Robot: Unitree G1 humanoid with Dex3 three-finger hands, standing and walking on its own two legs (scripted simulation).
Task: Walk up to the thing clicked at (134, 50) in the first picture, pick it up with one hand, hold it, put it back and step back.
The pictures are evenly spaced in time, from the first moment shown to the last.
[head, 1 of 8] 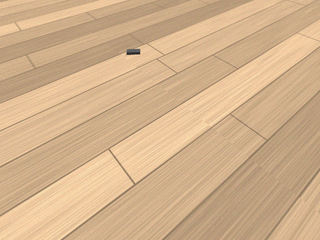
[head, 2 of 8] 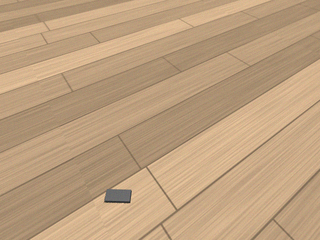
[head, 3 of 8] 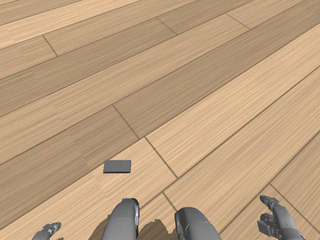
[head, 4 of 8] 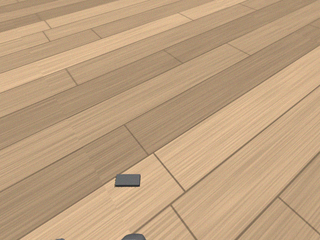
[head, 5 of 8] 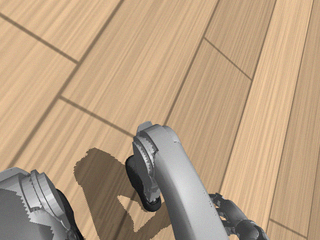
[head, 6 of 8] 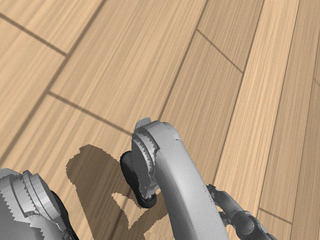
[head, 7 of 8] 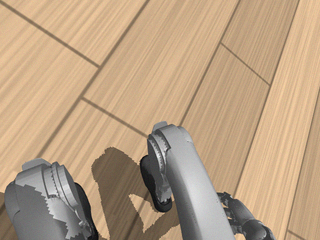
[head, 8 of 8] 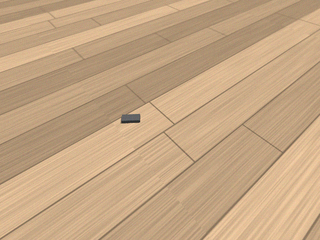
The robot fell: no
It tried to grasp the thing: no
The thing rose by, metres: 0.00
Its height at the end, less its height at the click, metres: +0.00
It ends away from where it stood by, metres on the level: 0.00
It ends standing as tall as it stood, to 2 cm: yes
